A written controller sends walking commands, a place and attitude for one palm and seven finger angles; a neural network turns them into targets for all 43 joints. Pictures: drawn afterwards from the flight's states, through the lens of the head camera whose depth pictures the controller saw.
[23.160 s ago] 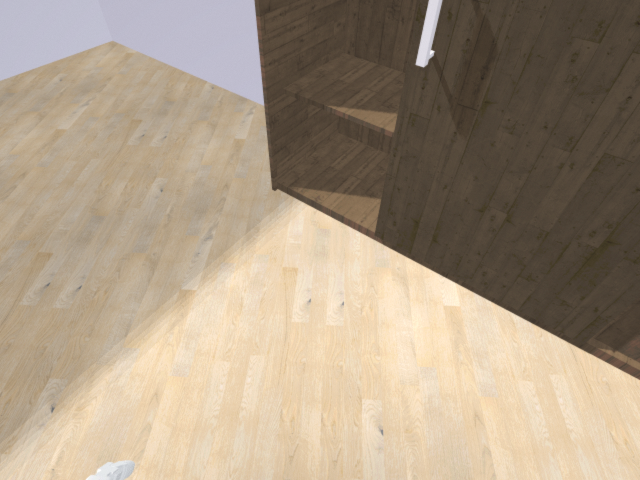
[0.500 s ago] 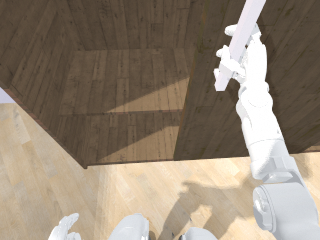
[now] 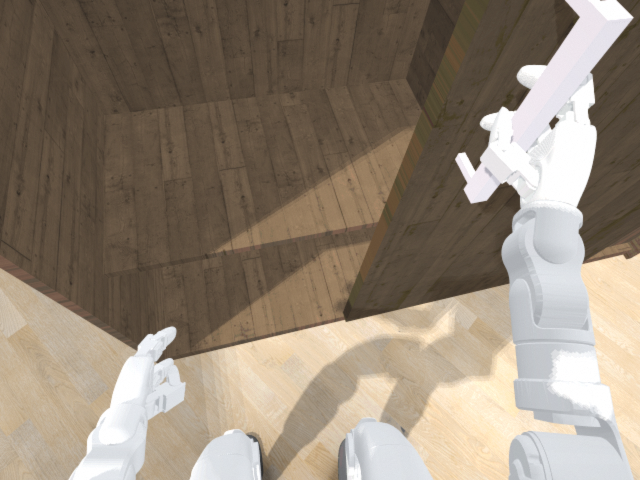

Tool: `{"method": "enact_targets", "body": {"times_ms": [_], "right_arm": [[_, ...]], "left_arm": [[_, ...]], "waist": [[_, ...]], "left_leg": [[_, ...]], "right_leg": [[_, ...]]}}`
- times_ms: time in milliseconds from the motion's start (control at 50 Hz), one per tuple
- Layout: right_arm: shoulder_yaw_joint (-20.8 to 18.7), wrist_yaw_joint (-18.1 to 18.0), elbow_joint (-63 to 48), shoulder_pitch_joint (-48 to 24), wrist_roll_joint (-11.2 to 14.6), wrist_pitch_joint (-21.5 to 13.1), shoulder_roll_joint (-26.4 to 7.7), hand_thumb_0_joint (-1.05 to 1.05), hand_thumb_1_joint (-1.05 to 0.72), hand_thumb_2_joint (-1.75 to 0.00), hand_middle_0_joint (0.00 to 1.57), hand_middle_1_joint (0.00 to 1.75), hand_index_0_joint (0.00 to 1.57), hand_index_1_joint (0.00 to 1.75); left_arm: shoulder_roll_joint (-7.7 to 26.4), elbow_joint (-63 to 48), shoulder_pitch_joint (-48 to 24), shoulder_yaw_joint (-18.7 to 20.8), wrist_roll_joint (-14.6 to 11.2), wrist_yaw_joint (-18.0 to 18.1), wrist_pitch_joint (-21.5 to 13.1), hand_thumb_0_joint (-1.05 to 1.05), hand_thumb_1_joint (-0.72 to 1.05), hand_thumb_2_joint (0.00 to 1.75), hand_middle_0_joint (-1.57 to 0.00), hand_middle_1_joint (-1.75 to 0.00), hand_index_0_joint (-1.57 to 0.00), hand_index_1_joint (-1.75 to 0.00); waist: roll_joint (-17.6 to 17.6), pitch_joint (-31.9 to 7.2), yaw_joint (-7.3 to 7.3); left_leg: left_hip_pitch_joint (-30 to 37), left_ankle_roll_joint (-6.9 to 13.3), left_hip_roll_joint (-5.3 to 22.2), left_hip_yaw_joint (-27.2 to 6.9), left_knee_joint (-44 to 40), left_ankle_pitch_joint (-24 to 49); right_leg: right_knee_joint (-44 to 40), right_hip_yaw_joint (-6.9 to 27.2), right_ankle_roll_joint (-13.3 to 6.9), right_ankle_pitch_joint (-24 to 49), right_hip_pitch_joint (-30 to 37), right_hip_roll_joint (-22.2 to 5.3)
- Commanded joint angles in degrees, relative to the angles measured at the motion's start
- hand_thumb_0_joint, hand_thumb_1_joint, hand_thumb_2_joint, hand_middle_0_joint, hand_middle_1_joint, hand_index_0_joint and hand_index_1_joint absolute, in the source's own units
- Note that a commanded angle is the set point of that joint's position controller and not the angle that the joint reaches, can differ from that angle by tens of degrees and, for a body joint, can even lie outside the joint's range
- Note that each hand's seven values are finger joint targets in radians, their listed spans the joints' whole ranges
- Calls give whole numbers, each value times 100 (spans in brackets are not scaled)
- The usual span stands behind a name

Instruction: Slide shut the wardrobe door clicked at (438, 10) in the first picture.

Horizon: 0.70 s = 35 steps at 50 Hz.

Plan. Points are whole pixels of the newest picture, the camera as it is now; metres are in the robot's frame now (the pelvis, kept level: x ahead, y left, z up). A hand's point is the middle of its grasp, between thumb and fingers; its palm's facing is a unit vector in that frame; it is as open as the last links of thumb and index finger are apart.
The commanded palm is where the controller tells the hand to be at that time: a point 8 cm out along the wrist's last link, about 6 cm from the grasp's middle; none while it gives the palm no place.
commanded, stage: step sideways, sliding the door along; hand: right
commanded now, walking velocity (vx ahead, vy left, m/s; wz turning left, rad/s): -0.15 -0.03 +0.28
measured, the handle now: (514, 111) +0.46 -0.21 +0.16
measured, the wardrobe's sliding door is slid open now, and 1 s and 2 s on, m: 0.52 0.31 0.08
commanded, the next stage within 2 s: none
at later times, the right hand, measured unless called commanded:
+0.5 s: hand (395, 167) +0.39 -0.07 +0.16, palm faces +0.20 +0.98 +0.02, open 6.9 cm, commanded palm +0.35 -0.05 +0.15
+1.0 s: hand (292, 186) +0.36 +0.03 +0.16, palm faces +0.22 +0.98 -0.05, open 7.2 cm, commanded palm +0.32 +0.05 +0.15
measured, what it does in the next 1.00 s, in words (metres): steps to the left: right foot, then left foot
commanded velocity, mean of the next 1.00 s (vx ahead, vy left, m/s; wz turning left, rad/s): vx -0.23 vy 0.21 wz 0.18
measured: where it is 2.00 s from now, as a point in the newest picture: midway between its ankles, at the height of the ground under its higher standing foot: outside the picture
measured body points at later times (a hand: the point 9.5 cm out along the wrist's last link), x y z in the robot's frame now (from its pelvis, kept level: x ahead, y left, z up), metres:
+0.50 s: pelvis +0.05 +0.05 +0.00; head +0.16 +0.06 +0.44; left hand +0.27 +0.26 -0.10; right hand +0.37 -0.12 +0.16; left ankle +0.05 +0.18 -0.72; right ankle +0.06 -0.10 -0.72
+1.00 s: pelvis +0.00 +0.15 -0.01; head +0.09 +0.19 +0.42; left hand +0.20 +0.37 -0.13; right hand +0.35 -0.02 +0.16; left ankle +0.03 +0.28 -0.73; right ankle +0.03 -0.05 -0.70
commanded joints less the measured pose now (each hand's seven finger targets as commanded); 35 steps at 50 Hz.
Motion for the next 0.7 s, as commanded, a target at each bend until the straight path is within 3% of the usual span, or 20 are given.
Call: {"method": "enact_targets", "body": {"times_ms": [0,20,40,60,100,140,240,280,320,360,380,420,440,460,480,500,520,540,600,680], "right_arm": [[2322,684,-3097,-2136,-169,-991,1036,0,-90,-90,45,140,45,140],[2486,703,-2928,-1899,-182,-982,1157,0,-90,-90,45,140,45,140],[2462,737,-2988,-2149,-222,-1004,1196,0,-90,-90,45,140,45,140],[2683,765,-3893,-2474,-311,-1087,1245,0,-90,-90,45,140,45,140],[2703,753,-3853,-2019,-330,-982,1241,0,-90,-90,45,140,45,140],[2808,743,-3840,-1625,-370,-840,1324,0,-90,-90,45,140,45,140],[2879,751,-4201,-968,-469,-875,1199,0,-90,-90,45,140,45,140],[2705,769,-4338,-765,-553,-981,999,0,-90,-90,45,140,45,140],[2473,727,-4505,-552,-664,-1081,623,0,-90,-90,45,140,45,140],[2254,632,-4435,21,-649,-1081,481,0,-90,-90,45,140,45,140],[2340,642,-4362,258,-582,-1114,564,0,-90,-90,45,140,45,140],[2432,605,-5063,388,-531,-1231,637,0,-90,-90,45,140,45,140],[2504,584,-5182,434,-521,-1322,784,0,-90,-90,45,140,45,140],[2452,579,-5340,374,-482,-1412,696,0,-90,-90,45,140,45,140],[2511,641,-5408,438,-416,-1483,770,0,-90,-90,45,140,45,140],[2590,715,-5225,601,-459,-1551,870,0,-90,-90,45,140,45,140],[2518,719,-4588,817,-651,-1469,766,0,-90,-90,45,140,45,140],[2637,731,-5056,482,-652,-1432,1018,0,-90,-90,45,140,45,140],[2629,714,-4842,417,-657,-1239,977,0,-90,-90,45,140,45,140],[2633,777,-4676,174,-637,-1010,1004,0,-90,-90,45,140,45,140]], "left_arm": [[424,-972,-94,251,21,-68,-377,0,90,90,-20,-30,-20,-30],[484,-987,72,275,-44,-190,-340,0,90,90,-20,-30,-20,-30],[550,-957,43,332,-30,-286,-419,0,90,90,-20,-30,-20,-30],[294,-983,-28,189,52,-263,-521,0,90,90,-20,-30,-20,-30],[291,-903,65,182,6,-318,-642,0,90,90,-20,-30,-20,-30],[315,-983,79,154,11,-339,-724,0,90,90,-20,-30,-20,-30],[291,-1196,163,64,29,-416,-875,0,90,90,-20,-30,-20,-30],[270,-1239,152,29,31,-425,-858,0,90,90,-20,-30,-20,-30],[195,-1212,171,-6,33,-377,-794,0,90,90,-20,-30,-20,-30],[166,-1206,112,92,49,-278,-681,0,90,90,-20,-30,-20,-30],[59,-1240,182,56,15,-297,-639,0,90,90,-20,-30,-20,-30],[26,-1151,53,-41,44,-266,-647,0,90,90,-20,-30,-20,-30],[-4,-1089,-66,-66,70,-252,-604,0,90,90,-20,-30,-20,-30],[102,-1085,-95,6,100,-238,-572,0,90,90,-20,-30,-20,-30],[321,-1197,-175,137,184,-298,-568,0,90,90,-20,-30,-20,-30],[393,-1276,-130,183,225,-410,-520,0,90,90,-20,-30,-20,-30],[593,-1248,70,266,177,-496,-428,0,90,90,-20,-30,-20,-30],[415,-1294,-69,191,280,-491,-418,0,90,90,-20,-30,-20,-30],[397,-1289,46,177,167,-477,-438,0,90,90,-20,-30,-20,-30],[344,-1407,-87,135,147,-521,-452,0,90,90,-20,-30,-20,-30]], "waist": [[-534,-3897,542],[-832,-4022,577],[-390,-3955,608],[-701,-3738,734],[-852,-3434,742],[-935,-3365,693],[-778,-3302,674],[-248,-3347,623],[631,-3514,657],[2528,-3511,517],[2620,-3424,397],[1652,-3427,547],[1387,-3592,649],[930,-3802,746],[-170,-3832,665],[-750,-3922,548],[-204,-3658,598],[-317,-3418,657],[-716,-3051,683],[-1301,-2791,606]], "left_leg": [[-459,-49,-73,-501,1439,409],[-842,-21,-198,-735,2414,-1561],[-1235,-20,-365,-978,3154,-1805],[-1280,-67,-145,-935,3179,-1717],[-1412,-75,-148,-751,2843,-1248],[-1280,-84,-163,-545,2092,-986],[-401,-111,-375,-158,114,92],[252,-138,-411,-64,-733,1238],[1334,-75,73,-487,-931,4353],[2676,798,1102,-2338,-296,7972],[2717,857,1347,-2412,-295,8028],[2597,818,1181,-2164,27,7325],[2320,622,936,-1678,356,6653],[1372,267,486,-1114,906,5570],[-317,-81,-100,-601,1722,2141],[-1115,-73,-282,-796,2661,-1485],[-1500,-37,-395,-1042,3467,-2055],[-1652,-116,-378,-1052,3714,-2003],[-2084,-143,-247,-910,3751,-1511],[-1516,-200,-130,-486,2850,-1072]], "right_leg": [[-1707,1265,-778,5228,3127,-1887],[-1642,1489,-1192,6051,3274,-2425],[-1638,1377,-1368,5294,3186,-2604],[-1639,1074,-1309,5220,2938,-2341],[-1476,288,-1034,5290,3077,-1911],[-1318,-89,-805,5487,3299,-1747],[-846,-344,-436,5715,3336,-1625],[-258,-369,-309,5481,3086,-1546],[291,-523,-66,4346,2152,-1121],[1100,-161,233,-77,65,-177],[960,168,115,-1279,-259,-192],[-646,176,-12,-655,-77,-403],[-1605,59,4,728,628,-603],[-2135,-26,-72,3456,2068,-962],[-1900,808,-543,6538,3490,-2027],[-1587,1315,-1074,8239,3776,-2827],[-1511,938,-1159,7886,3725,-2916],[-1600,769,-1188,7274,3182,-2871],[-1674,169,-959,5874,3217,-2546],[-1871,-473,-604,4980,2594,-2363]]}}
